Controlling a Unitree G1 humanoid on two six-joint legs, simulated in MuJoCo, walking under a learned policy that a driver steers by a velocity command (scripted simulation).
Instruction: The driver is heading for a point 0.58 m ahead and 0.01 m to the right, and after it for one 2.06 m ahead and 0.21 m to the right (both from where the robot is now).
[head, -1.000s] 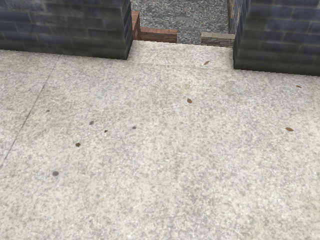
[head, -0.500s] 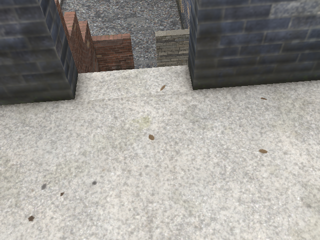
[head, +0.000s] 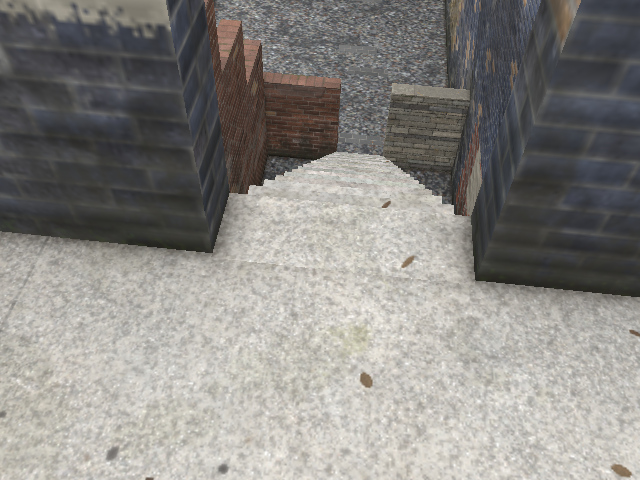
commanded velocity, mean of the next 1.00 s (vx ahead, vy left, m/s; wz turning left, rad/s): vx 0.40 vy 0.00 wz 0.16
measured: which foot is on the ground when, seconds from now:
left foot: down 0.00-0.28, up 0.30-0.76, down 0.78-1.00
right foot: up 0.00-0.26, down 0.28-0.78, up 0.80-1.00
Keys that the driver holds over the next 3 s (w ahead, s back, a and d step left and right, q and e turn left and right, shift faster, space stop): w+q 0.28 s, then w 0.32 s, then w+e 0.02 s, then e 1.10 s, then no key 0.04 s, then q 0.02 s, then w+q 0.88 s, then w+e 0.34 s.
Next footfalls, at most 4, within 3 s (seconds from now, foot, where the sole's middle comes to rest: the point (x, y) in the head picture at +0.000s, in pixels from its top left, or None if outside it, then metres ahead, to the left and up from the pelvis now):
0.28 right None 0.35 -0.12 -0.78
0.78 left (249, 462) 0.52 0.15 -0.78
1.26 right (367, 470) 0.50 -0.10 -0.78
1.68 left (271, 474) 0.49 0.10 -0.78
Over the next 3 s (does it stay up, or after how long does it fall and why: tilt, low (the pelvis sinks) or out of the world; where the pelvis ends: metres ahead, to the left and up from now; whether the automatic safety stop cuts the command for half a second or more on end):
stays up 0.83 -0.03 -0.02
